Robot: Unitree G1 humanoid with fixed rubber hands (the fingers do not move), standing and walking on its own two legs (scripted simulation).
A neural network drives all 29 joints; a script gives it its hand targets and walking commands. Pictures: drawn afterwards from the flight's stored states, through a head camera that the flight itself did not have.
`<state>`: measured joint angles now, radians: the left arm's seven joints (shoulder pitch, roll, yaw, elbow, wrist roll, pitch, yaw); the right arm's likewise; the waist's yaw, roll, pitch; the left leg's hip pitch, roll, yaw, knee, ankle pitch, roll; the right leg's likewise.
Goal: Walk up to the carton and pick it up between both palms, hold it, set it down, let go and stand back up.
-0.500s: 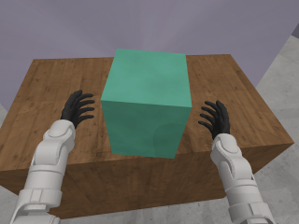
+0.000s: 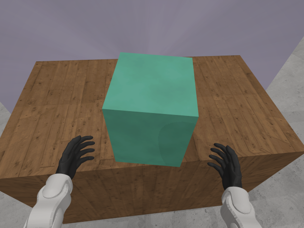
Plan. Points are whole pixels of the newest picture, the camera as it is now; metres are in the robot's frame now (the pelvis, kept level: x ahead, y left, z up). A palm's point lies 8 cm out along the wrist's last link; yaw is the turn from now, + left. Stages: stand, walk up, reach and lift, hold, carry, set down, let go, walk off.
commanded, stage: set down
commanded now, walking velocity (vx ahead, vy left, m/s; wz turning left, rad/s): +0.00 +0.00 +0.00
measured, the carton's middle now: (151, 112) +0.41 +0.04 +0.05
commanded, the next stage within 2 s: let go in 1.16 s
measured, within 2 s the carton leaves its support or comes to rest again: neither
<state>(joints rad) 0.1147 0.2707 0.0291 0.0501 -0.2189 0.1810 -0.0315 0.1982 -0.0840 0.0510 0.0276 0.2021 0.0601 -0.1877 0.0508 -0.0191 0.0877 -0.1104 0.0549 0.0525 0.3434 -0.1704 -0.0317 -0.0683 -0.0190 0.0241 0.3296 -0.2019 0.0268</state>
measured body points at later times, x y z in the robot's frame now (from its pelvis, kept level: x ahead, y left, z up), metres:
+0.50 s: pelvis +0.01 +0.00 +0.00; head +0.02 +0.01 +0.45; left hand +0.22 +0.23 -0.01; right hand +0.22 -0.18 -0.03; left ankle +0.01 +0.14 -0.75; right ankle -0.01 -0.14 -0.75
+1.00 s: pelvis +0.00 +0.00 +0.00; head -0.01 -0.03 +0.45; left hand +0.22 +0.23 -0.01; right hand +0.19 -0.21 -0.08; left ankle +0.01 +0.14 -0.75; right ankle -0.01 -0.14 -0.75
